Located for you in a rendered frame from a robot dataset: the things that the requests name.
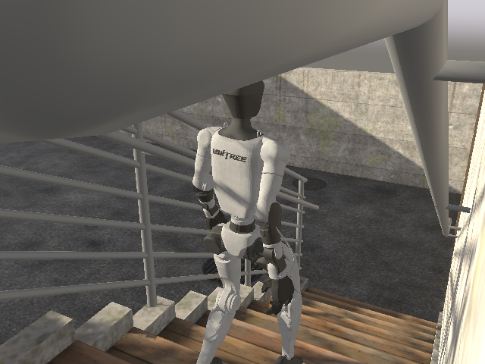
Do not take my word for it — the robot right thigh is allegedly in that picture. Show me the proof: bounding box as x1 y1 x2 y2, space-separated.
252 240 300 311

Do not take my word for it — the robot left upper arm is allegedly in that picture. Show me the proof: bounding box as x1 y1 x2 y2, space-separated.
192 127 222 191

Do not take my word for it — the robot right forearm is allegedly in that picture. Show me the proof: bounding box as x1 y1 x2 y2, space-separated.
260 202 287 280

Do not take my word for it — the left robot hand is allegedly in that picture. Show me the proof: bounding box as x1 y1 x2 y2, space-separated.
205 210 228 230

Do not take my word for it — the right robot hand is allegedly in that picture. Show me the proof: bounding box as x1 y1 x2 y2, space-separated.
261 275 295 315

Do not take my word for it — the right robot shin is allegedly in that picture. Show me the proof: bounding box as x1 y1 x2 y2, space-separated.
277 291 302 360

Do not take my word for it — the robot right upper arm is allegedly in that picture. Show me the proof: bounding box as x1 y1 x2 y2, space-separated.
255 137 290 221

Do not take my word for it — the robot left forearm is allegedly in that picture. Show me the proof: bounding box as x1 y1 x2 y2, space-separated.
192 184 219 218

